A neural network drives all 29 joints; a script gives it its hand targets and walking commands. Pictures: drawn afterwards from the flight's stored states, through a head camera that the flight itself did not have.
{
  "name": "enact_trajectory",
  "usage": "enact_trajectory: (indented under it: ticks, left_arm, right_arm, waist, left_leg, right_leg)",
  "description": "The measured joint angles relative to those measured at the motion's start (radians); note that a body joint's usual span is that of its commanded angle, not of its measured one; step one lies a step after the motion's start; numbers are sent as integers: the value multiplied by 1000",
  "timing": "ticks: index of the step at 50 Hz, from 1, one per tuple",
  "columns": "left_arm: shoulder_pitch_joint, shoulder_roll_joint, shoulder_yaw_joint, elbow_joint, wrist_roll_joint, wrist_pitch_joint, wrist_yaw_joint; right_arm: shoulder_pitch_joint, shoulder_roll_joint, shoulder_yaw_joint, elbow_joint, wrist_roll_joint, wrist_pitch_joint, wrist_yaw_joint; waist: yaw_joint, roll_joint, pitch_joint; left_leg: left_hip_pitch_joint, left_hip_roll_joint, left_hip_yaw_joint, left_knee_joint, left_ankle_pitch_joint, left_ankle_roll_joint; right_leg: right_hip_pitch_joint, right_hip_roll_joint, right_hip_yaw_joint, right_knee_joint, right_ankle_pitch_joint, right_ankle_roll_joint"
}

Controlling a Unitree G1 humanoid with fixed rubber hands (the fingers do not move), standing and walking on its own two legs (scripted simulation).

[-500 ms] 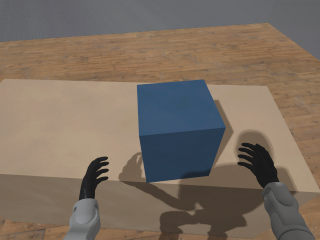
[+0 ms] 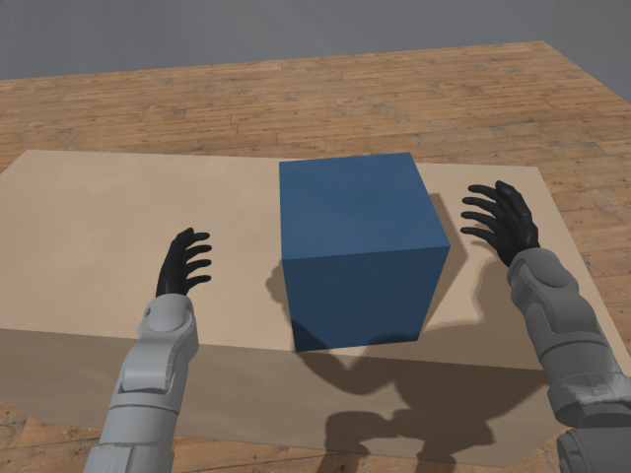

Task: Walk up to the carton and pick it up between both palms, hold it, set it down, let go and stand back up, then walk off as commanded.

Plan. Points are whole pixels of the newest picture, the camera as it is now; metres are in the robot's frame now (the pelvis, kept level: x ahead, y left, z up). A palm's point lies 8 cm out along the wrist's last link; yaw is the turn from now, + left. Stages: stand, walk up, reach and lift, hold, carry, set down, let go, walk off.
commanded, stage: reach and lift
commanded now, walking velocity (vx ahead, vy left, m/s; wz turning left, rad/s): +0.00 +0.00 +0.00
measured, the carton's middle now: (351, 255) +0.43 -0.02 -0.01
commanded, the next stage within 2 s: none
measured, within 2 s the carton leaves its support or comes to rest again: neither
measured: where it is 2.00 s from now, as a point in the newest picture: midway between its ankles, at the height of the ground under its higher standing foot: outside the picture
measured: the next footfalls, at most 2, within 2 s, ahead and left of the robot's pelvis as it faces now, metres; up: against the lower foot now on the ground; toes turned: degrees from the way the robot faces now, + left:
none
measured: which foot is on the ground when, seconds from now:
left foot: down 0.00-1.00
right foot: down 0.00-1.00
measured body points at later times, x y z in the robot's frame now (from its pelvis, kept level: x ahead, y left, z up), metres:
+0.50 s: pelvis +0.00 +0.00 +0.00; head +0.01 +0.00 +0.45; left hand +0.37 +0.21 +0.14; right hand +0.44 -0.21 +0.17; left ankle +0.04 +0.14 -0.74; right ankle -0.03 -0.12 -0.74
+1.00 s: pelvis +0.01 +0.00 +0.00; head +0.07 +0.01 +0.45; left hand +0.42 +0.21 +0.12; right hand +0.49 -0.20 +0.14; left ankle +0.04 +0.14 -0.74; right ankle -0.03 -0.12 -0.74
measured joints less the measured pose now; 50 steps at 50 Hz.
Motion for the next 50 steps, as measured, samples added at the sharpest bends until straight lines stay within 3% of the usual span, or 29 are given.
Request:
enact_trajectory:
  ticks: [12, 28, 40, 50]
  left_arm:
    - [-161, 0, 56, 0, 0, 164, -2]
    - [-336, 0, 97, -1, 0, 244, -11]
    - [-474, 0, 104, 107, 0, 239, -12]
    - [-490, 0, 104, 238, 0, 59, -34]
  right_arm:
    - [-179, -39, 3, 65, 43, 118, -16]
    - [-382, -61, 33, 169, 86, 176, -42]
    - [-529, -64, 44, 295, 97, 159, -45]
    - [-538, -58, 44, 426, 85, 16, -42]
  waist:
    - [8, -4, 0]
    - [18, -7, 0]
    - [27, -15, -1]
    - [42, -17, -13]
  left_leg:
    - [-19, 2, 1, -2, 1, 0]
    - [-63, 9, 2, -2, 5, 0]
    - [-127, 10, 2, -2, 13, 0]
    - [-198, 11, 2, -2, 23, -2]
  right_leg:
    - [-17, 2, 0, -6, 4, 0]
    - [-63, 9, 2, -7, 10, 0]
    - [-126, 10, 2, -10, 20, 0]
    - [-197, 11, 2, -10, 29, 0]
